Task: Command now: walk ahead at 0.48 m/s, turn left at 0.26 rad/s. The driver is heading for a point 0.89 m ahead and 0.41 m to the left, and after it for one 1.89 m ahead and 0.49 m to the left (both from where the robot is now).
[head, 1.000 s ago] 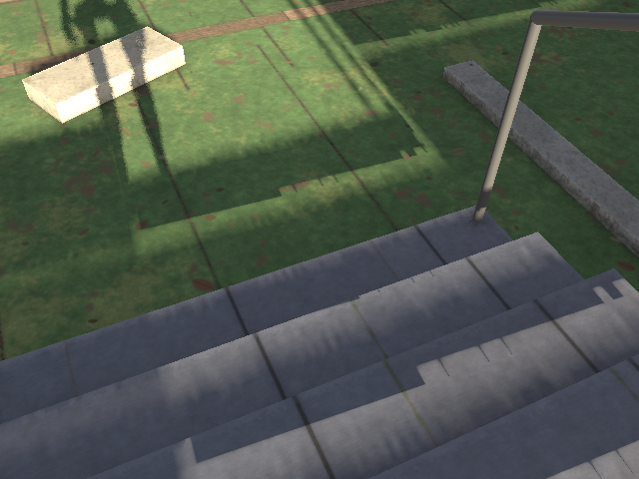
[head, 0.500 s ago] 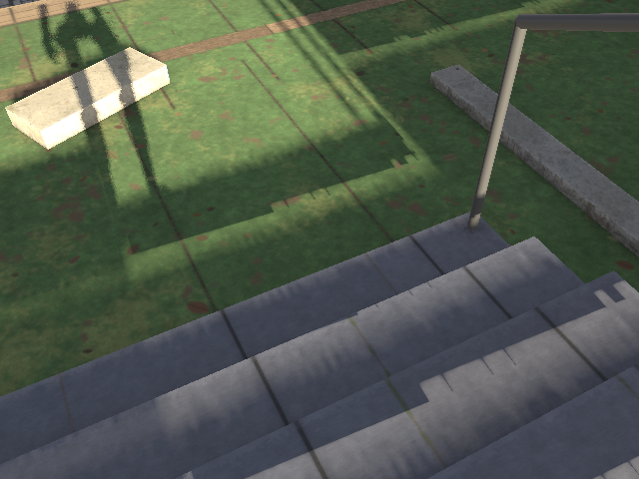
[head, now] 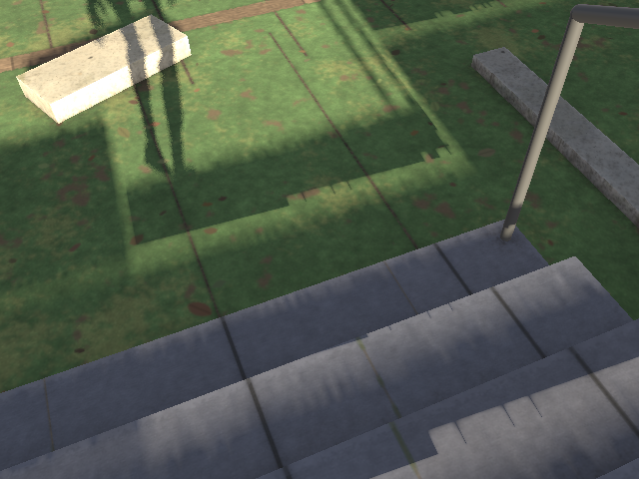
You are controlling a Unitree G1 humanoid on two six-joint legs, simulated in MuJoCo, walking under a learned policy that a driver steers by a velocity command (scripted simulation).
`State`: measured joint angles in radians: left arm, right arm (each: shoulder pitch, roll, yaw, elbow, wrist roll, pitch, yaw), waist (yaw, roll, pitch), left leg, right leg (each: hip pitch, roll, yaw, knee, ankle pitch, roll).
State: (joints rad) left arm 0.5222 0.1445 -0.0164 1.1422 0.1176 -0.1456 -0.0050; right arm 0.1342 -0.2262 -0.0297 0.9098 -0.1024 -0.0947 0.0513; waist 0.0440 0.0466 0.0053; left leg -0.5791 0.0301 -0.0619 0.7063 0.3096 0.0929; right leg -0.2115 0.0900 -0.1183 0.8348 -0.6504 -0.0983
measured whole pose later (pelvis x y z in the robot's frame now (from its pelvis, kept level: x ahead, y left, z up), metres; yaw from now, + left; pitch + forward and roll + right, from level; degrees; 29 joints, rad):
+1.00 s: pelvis +0.72 +0.05 -0.41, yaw +34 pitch -1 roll +3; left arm 0.30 0.26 0.01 0.80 0.09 -0.10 -0.10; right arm 0.41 -0.26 -0.03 0.90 -0.05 -0.11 0.10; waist 0.00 -0.03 0.00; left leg -0.46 -0.15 -0.21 1.95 -0.70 0.02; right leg -0.51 -0.09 -0.05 0.85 -0.35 -0.03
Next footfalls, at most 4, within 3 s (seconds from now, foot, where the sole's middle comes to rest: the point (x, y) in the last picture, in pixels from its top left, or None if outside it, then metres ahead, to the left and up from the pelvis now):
0.12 left None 0.16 0.08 -0.86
0.38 right None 0.43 -0.16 -0.92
0.66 left None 0.43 0.10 -1.01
0.92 right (348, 392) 0.88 0.01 -1.15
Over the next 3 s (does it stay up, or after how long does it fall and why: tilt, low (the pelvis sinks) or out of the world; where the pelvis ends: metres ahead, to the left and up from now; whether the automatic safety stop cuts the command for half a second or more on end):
stays up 1.58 0.65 -0.66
